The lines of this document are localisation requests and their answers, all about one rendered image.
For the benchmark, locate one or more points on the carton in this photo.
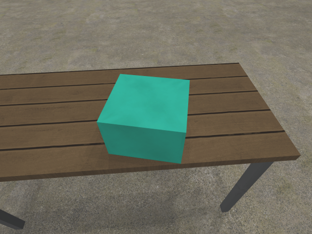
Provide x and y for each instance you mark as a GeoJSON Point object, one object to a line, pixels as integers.
{"type": "Point", "coordinates": [146, 117]}

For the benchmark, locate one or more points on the table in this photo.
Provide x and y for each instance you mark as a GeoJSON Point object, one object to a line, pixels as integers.
{"type": "Point", "coordinates": [48, 126]}

